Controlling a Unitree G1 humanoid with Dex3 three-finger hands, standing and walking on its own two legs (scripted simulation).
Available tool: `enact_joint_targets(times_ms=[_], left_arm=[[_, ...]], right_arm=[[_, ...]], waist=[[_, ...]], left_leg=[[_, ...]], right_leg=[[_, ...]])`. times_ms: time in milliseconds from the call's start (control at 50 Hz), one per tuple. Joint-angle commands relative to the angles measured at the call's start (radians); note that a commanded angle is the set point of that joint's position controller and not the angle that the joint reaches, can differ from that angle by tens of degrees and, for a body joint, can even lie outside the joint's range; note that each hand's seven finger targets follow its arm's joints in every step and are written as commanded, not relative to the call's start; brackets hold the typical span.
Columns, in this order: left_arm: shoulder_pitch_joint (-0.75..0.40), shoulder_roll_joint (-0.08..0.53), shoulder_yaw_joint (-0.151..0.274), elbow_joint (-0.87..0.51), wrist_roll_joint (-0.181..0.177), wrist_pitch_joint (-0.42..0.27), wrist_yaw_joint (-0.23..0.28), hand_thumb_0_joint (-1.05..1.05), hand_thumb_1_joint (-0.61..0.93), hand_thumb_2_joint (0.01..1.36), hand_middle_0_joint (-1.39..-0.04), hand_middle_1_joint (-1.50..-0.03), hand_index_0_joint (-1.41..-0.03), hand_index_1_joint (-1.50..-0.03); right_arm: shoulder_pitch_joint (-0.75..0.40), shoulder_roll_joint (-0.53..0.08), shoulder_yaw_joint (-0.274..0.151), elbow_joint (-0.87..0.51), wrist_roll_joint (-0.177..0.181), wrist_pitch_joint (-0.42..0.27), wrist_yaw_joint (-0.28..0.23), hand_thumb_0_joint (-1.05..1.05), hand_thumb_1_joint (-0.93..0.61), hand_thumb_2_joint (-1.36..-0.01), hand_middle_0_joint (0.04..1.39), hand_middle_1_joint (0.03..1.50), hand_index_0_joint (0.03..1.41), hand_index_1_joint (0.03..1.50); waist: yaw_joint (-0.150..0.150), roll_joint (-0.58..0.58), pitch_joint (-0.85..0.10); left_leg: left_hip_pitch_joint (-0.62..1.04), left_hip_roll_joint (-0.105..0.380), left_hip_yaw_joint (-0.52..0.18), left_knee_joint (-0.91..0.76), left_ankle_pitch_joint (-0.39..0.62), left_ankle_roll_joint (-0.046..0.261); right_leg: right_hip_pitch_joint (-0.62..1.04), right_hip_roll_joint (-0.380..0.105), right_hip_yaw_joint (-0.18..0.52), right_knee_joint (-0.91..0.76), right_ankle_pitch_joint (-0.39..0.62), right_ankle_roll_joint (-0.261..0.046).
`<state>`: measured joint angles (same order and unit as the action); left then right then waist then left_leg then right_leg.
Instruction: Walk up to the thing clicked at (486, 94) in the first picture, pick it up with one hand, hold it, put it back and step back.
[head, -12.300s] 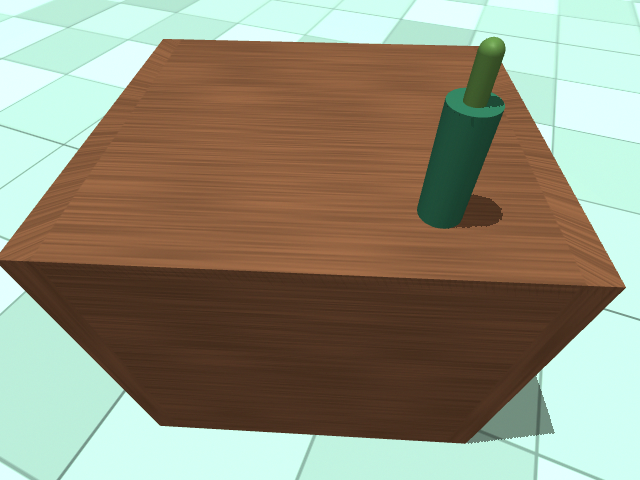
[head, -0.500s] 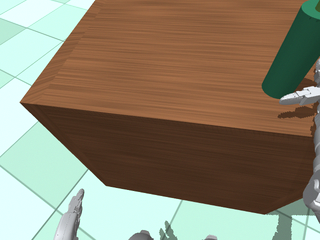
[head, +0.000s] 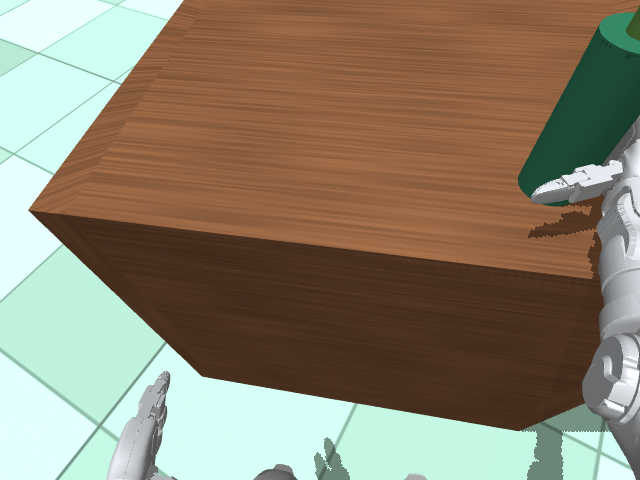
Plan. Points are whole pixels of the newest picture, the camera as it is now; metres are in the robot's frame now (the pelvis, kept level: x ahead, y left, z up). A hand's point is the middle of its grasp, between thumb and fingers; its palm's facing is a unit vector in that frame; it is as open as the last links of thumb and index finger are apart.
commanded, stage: close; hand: right
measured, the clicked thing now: (606, 92) +0.50 -0.22 +0.21
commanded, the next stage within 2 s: settle in 0.54 s
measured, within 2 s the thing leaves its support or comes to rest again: leaves its support in 1.08 s
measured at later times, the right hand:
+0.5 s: hand (579, 149) +0.49 -0.22 +0.14, palm faces +0.22 +0.98 +0.02, open 10.6 cm
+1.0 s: hand (577, 151) +0.49 -0.22 +0.14, palm faces +0.20 +0.98 -0.03, open 10.2 cm
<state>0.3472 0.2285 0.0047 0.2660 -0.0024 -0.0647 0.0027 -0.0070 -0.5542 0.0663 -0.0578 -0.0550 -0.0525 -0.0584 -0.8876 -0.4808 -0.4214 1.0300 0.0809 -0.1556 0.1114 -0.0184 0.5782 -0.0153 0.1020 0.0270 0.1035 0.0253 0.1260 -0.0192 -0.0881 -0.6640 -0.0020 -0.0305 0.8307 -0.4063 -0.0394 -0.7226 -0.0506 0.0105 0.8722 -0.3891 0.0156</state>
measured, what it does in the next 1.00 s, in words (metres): stands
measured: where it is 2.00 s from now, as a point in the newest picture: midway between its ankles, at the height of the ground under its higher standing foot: outside the picture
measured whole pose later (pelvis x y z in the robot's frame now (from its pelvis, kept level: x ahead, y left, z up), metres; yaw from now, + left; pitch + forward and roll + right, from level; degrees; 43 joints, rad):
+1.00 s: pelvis +0.01 +0.00 +0.01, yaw +0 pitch +11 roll +1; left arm 0.34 0.24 0.03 0.32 0.00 -0.08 0.01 -0.01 -0.54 0.06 -0.06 -0.06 -0.06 -0.06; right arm -0.80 -0.43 -0.39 0.93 0.07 -0.08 0.08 -0.01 0.40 -1.05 0.68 1.04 0.71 1.06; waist 0.10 -0.01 -0.09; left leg -0.55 0.00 -0.04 0.74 -0.38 -0.04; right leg -0.61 -0.05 0.00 0.78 -0.37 0.02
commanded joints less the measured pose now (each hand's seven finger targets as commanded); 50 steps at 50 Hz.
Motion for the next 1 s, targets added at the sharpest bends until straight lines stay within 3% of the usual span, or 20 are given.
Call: enact_joint_targets(times_ms=[0,80,180,220,240,280,340,420,480,540,560,580,640,700,760,800,860,880,920,980], left_arm=[[-0.009,0.145,0.067,-0.243,-0.005,-0.060,0.012,0.000,-0.577,0.066,-0.051,-0.051,-0.044,-0.058],[0.088,0.110,0.065,-0.127,0.001,-0.053,-0.004,0.000,-0.547,0.050,-0.046,-0.053,-0.048,-0.052],[-0.017,0.146,0.097,-0.174,0.005,-0.066,0.000,0.000,-0.550,0.052,-0.046,-0.053,-0.048,-0.051],[-0.088,0.159,0.108,-0.273,0.002,-0.078,0.008,0.000,-0.556,0.058,-0.044,-0.051,-0.043,-0.051],[-0.019,0.174,0.130,-0.231,0.003,-0.075,0.014,0.000,-0.553,0.057,-0.043,-0.051,-0.042,-0.051],[0.065,0.127,0.083,-0.167,-0.001,-0.060,0.004,0.000,-0.544,0.052,-0.043,-0.053,-0.046,-0.050],[-0.006,0.151,0.105,-0.191,-0.001,-0.060,0.006,0.000,-0.543,0.047,-0.043,-0.051,-0.047,-0.047],[0.036,0.105,0.073,-0.129,0.003,-0.064,0.001,0.000,-0.536,0.044,-0.045,-0.054,-0.050,-0.048],[0.008,0.131,0.084,-0.208,0.004,-0.070,0.005,0.000,-0.527,0.036,-0.043,-0.053,-0.051,-0.044],[0.081,0.108,0.080,-0.101,0.007,-0.060,-0.005,0.000,-0.512,0.026,-0.044,-0.057,-0.055,-0.045],[0.008,0.147,0.109,-0.167,0.004,-0.068,-0.002,0.000,-0.519,0.027,-0.045,-0.055,-0.055,-0.043],[0.000,0.177,0.135,-0.191,0.006,-0.069,0.004,0.000,-0.519,0.028,-0.045,-0.055,-0.055,-0.044],[0.015,0.144,0.108,-0.160,0.003,-0.066,0.002,0.000,-0.563,0.058,-0.059,-0.057,-0.056,-0.061],[-0.040,0.180,0.129,-0.243,-0.006,-0.069,0.015,0.000,-0.580,0.068,-0.060,-0.053,-0.051,-0.063],[0.059,0.125,0.093,-0.123,-0.004,-0.058,0.008,0.000,-0.563,0.063,-0.055,-0.056,-0.050,-0.062],[-0.034,0.151,0.105,-0.207,-0.007,-0.071,0.014,0.000,-0.563,0.063,-0.057,-0.055,-0.052,-0.061],[0.096,0.124,0.096,-0.004,0.000,-0.056,0.012,0.000,-0.550,0.057,-0.055,-0.057,-0.053,-0.059],[0.009,0.102,0.060,-0.044,0.000,-0.063,0.010,0.000,-0.553,0.059,-0.056,-0.057,-0.053,-0.060],[-0.093,0.189,0.132,-0.190,-0.001,-0.089,0.032,0.000,-0.552,0.059,-0.057,-0.055,-0.054,-0.058],[0.076,0.089,0.062,0.058,-0.002,-0.061,0.021,0.000,-0.543,0.056,-0.054,-0.059,-0.055,-0.059]], right_arm=[[-0.481,-0.303,-0.050,-0.192,0.000,-0.059,-0.012,0.000,0.501,-0.106,0.347,0.217,0.346,0.218],[-0.376,-0.179,0.020,-0.141,0.001,-0.059,-0.009,0.000,0.495,-0.154,0.509,0.327,0.508,0.328],[-0.480,-0.217,0.005,-0.231,0.003,-0.073,-0.019,0.000,0.499,-0.233,0.667,0.455,0.673,0.456],[-0.593,-0.281,-0.021,-0.409,0.007,-0.100,-0.026,0.000,0.453,-0.306,0.754,0.540,0.762,0.542],[-0.523,-0.249,-0.014,-0.328,0.009,-0.087,-0.025,0.000,0.402,-0.345,0.785,0.578,0.791,0.579],[-0.355,-0.175,0.014,-0.206,0.011,-0.060,-0.019,0.000,0.354,-0.404,0.806,0.625,0.814,0.626],[-0.458,-0.266,-0.042,-0.304,0.008,-0.068,-0.023,0.000,0.258,-0.440,0.888,0.676,0.890,0.677],[-0.400,-0.109,0.047,-0.157,0.005,-0.065,-0.026,0.000,0.110,-0.630,1.045,0.865,1.052,0.867],[-0.423,-0.215,0.001,-0.250,-0.008,-0.086,-0.029,0.000,-0.038,-0.765,1.134,0.986,1.139,0.988],[-0.339,-0.134,0.027,-0.166,0.002,-0.075,-0.013,0.000,-0.189,-0.946,1.209,1.133,1.217,1.135],[-0.410,-0.229,-0.027,-0.285,0.008,-0.088,-0.021,0.000,-0.224,-0.991,1.249,1.178,1.258,1.180],[-0.393,-0.258,-0.052,-0.253,0.007,-0.082,-0.023,0.000,-0.245,-1.019,1.261,1.202,1.272,1.203],[-0.383,-0.157,0.001,-0.246,0.024,-0.065,-0.014,0.000,-0.287,-1.187,1.234,1.325,1.262,1.326],[-0.479,-0.281,-0.049,-0.381,0.018,-0.078,-0.024,0.000,-0.373,-1.282,1.257,1.371,1.286,1.372],[-0.420,-0.178,0.008,-0.298,0.022,-0.058,-0.014,0.000,-0.275,-1.284,1.252,1.386,1.289,1.387],[-0.590,-0.288,-0.026,-0.490,0.019,-0.077,-0.023,0.000,-0.287,-1.303,1.263,1.402,1.300,1.403],[-0.443,-0.179,0.017,-0.288,0.023,-0.035,-0.021,0.000,-0.205,-1.312,1.272,1.425,1.316,1.426],[-0.512,-0.180,0.024,-0.340,0.027,-0.045,-0.025,0.000,-0.199,-1.304,1.278,1.421,1.322,1.422],[-0.704,-0.361,-0.049,-0.601,0.020,-0.072,-0.042,0.000,-0.221,-1.321,1.284,1.433,1.329,1.434],[-0.431,-0.122,0.066,-0.297,0.036,-0.014,-0.028,0.000,-0.168,-1.333,1.278,1.446,1.328,1.447]], waist=[[-0.001,-0.019,-0.508],[0.001,-0.084,-0.341],[0.004,-0.090,-0.384],[-0.021,-0.124,-0.562],[-0.005,-0.082,-0.556],[-0.016,-0.063,-0.448],[-0.008,-0.061,-0.505],[0.013,-0.038,-0.331],[-0.008,-0.067,-0.437],[0.005,-0.073,-0.351],[-0.024,-0.108,-0.436],[-0.012,-0.081,-0.475],[-0.016,-0.060,-0.423],[-0.038,-0.044,-0.543],[-0.022,-0.072,-0.441],[-0.037,-0.142,-0.588],[-0.017,-0.115,-0.385],[-0.014,-0.122,-0.393],[-0.027,-0.158,-0.670],[-0.015,-0.107,-0.336]], left_leg=[[0.180,-0.028,0.051,-0.107,0.395,0.020],[0.092,-0.030,0.058,-0.119,0.305,0.033],[0.090,-0.030,0.054,-0.113,0.305,0.037],[0.168,-0.026,0.050,-0.103,0.376,0.036],[0.170,-0.034,0.060,-0.101,0.389,0.035],[0.168,-0.033,0.060,-0.113,0.412,0.030],[0.189,-0.025,0.049,-0.108,0.452,0.026],[0.104,-0.029,0.051,-0.129,0.336,0.030],[0.153,-0.027,0.049,-0.126,0.349,0.029],[0.092,-0.031,0.053,-0.114,0.344,0.033],[0.129,-0.025,0.049,-0.109,0.362,0.033],[0.148,-0.027,0.052,-0.111,0.369,0.031],[0.139,-0.032,0.065,-0.111,0.356,0.034],[0.221,-0.026,0.057,-0.112,0.410,0.029],[0.181,-0.028,0.061,-0.124,0.412,0.032],[0.209,-0.026,0.056,-0.119,0.464,0.034],[0.145,-0.031,0.058,-0.148,0.397,0.037],[0.152,-0.028,0.055,-0.159,0.376,0.038],[0.243,-0.024,0.051,-0.145,0.466,0.032],[0.178,-0.028,0.058,-0.179,0.388,0.036]], right_leg=[[0.330,0.026,-0.015,-0.096,0.354,-0.031],[0.306,0.024,-0.020,-0.127,0.302,-0.019],[0.328,0.018,-0.013,-0.122,0.303,-0.020],[0.410,0.019,-0.015,-0.107,0.381,-0.019],[0.427,0.018,-0.012,-0.106,0.400,-0.019],[0.393,0.026,-0.020,-0.111,0.423,-0.020],[0.391,0.022,-0.021,-0.106,0.443,-0.022],[0.319,0.020,-0.023,-0.130,0.318,-0.026],[0.367,0.021,-0.027,-0.126,0.336,-0.023],[0.333,0.019,-0.021,-0.123,0.353,-0.018],[0.359,0.019,-0.019,-0.117,0.375,-0.016],[0.377,0.019,-0.018,-0.116,0.374,-0.019],[0.369,0.015,-0.010,-0.131,0.373,-0.015],[0.401,0.020,-0.017,-0.128,0.404,-0.021],[0.412,0.020,-0.014,-0.136,0.453,-0.015],[0.527,0.014,-0.014,-0.121,0.573,-0.008],[0.445,0.018,-0.017,-0.145,0.485,-0.010],[0.445,0.015,-0.016,-0.157,0.459,-0.010],[0.583,0.019,-0.022,-0.132,0.526,-0.016],[0.450,0.027,-0.023,-0.170,0.430,-0.016]])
